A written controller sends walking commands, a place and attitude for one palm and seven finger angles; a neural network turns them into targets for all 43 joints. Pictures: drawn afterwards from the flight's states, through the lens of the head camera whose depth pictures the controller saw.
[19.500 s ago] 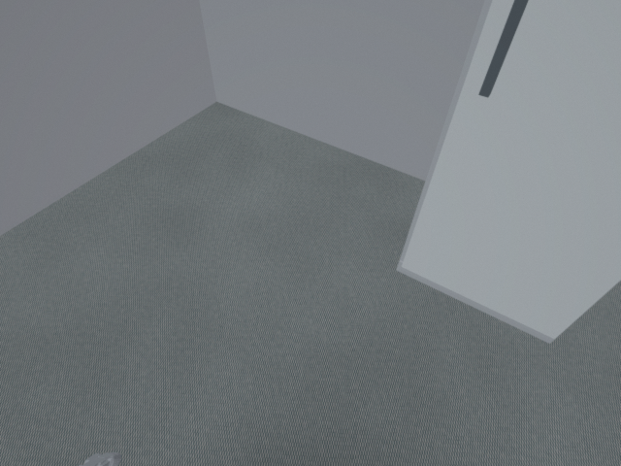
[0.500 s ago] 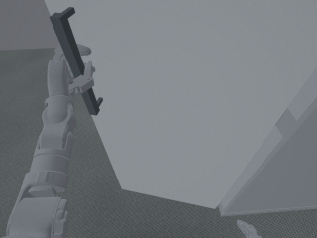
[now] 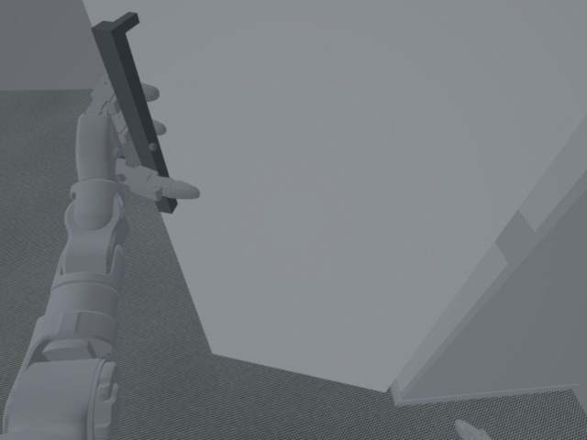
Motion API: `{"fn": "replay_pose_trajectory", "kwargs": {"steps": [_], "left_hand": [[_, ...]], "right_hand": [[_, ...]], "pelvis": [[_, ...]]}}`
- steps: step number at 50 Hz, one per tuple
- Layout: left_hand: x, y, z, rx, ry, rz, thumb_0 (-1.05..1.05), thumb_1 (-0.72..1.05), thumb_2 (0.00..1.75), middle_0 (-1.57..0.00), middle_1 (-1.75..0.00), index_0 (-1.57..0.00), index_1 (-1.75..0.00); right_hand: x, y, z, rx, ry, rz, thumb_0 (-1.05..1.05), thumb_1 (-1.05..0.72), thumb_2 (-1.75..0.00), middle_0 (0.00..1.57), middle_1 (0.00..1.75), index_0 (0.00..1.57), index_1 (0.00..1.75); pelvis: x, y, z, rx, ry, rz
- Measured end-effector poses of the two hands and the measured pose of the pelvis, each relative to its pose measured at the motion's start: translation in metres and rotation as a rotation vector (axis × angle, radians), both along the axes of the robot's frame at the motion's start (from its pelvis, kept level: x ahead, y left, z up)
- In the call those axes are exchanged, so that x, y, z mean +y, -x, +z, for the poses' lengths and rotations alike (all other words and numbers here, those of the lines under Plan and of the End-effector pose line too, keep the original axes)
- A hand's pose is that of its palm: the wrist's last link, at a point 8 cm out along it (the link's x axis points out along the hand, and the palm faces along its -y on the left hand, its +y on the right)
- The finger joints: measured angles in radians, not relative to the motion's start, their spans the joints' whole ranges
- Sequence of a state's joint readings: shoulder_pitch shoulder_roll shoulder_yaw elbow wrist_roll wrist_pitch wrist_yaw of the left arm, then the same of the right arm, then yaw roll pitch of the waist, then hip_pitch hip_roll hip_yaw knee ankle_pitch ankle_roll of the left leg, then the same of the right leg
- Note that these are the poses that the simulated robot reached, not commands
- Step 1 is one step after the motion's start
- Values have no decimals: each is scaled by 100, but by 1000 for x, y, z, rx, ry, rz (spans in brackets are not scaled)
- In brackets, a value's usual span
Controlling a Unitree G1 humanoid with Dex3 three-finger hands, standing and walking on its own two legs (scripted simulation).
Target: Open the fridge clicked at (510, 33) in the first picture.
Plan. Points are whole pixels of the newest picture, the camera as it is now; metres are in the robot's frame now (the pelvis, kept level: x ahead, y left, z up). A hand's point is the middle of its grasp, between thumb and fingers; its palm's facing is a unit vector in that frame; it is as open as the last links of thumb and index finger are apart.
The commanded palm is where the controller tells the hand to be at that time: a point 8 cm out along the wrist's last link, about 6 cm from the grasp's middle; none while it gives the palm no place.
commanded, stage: loosen the grip on the handle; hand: left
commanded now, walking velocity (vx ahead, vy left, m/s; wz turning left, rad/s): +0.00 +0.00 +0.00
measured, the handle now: (151, 127) +0.45 +0.21 +0.20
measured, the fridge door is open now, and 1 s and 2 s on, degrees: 73 70 70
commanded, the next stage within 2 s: slip the hand off the handle in 0.12 s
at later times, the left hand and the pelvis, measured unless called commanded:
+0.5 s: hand (110, 146) +0.42 +0.26 +0.19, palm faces +0.30 -0.94 -0.14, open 14.7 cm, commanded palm +0.39 +0.30 +0.19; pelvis +0.03 +0.00 +0.00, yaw +0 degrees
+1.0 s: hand (80, 154) +0.41 +0.30 +0.19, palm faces +0.26 -0.96 -0.14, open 14.7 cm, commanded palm +0.35 +0.34 +0.19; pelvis +0.03 +0.01 +0.00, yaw -1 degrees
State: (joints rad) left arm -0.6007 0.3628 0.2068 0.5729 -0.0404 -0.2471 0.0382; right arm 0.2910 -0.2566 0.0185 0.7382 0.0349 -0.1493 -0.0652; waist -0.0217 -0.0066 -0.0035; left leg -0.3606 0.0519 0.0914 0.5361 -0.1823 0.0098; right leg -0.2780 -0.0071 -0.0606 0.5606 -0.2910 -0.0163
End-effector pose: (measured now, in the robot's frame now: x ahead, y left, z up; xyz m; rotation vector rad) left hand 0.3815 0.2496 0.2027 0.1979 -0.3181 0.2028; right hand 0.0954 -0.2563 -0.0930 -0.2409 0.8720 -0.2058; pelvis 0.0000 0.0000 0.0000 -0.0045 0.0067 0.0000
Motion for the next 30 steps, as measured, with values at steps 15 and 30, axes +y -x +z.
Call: {"fn": "replay_pose_trajectory", "kwargs": {"steps": [15,30], "left_hand": [[19,-5,-9,41,27,56,-1,-55,20,-31,-119,-26,-117],[69,-2,-8,58,30,76,-1,-56,19,-26,-115,-25,-115]], "right_hand": [[8,-35,-4,-12,-34,6,1,-91,-90,20,30,20,30],[1,-58,3,-20,18,12,1,-91,-90,20,30,20,30]], "pelvis": [[-1,-21,1,26,-4,-7],[1,-29,-2,50,5,10]]}}
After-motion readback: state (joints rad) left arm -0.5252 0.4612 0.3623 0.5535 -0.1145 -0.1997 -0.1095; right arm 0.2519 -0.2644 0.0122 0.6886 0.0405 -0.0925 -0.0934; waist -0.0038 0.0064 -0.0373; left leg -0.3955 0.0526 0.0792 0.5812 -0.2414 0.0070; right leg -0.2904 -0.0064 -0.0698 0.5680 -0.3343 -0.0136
